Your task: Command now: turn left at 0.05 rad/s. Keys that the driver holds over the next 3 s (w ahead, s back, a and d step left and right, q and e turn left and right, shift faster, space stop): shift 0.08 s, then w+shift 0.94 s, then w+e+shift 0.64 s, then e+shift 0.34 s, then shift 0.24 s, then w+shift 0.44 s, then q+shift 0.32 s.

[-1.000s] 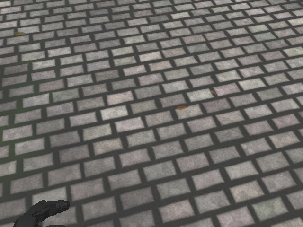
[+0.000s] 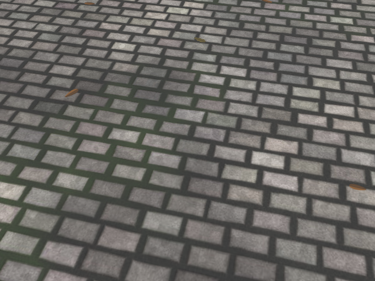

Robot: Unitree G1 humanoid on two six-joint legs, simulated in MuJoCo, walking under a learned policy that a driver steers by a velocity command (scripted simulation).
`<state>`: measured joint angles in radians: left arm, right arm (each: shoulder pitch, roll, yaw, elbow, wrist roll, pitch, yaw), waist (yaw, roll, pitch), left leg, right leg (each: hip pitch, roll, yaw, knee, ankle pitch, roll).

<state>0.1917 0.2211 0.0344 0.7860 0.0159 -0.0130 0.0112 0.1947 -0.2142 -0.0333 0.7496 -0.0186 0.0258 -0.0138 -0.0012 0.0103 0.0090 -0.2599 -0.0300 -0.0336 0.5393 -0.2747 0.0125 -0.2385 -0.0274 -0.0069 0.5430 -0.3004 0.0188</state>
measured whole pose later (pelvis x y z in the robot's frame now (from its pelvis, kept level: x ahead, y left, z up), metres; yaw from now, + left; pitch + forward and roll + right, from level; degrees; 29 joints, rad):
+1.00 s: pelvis +0.51 -0.05 +0.00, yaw +0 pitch +0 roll -3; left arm 0.42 0.26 0.06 0.89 0.00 -0.10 -0.04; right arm 0.18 -0.28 -0.04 0.75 0.03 -0.09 -0.01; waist 0.05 0.04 0.01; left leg -0.68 0.14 -0.07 1.24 -0.23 0.07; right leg -0.18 0.09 -0.07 0.41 -0.24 -0.08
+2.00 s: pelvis +1.27 -0.22 +0.00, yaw -48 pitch +1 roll +2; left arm 0.30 0.31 0.08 0.66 -0.02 0.00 0.01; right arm -0.06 -0.31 -0.03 0.59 -0.02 -0.08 -0.02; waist 0.07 0.02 0.12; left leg -0.68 0.03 -0.18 0.94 -0.25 -0.09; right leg -0.29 0.18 0.14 0.46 -0.17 -0.14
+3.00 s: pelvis +1.60 -0.51 -0.03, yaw -48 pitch +3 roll +1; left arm 0.32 0.30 0.01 0.74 0.01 -0.07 0.01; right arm 0.10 -0.32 -0.05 0.59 0.01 -0.04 0.05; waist 0.04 0.01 0.09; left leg -0.56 -0.10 0.01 0.61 -0.10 0.07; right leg -0.32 0.00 0.07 1.31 -0.52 0.05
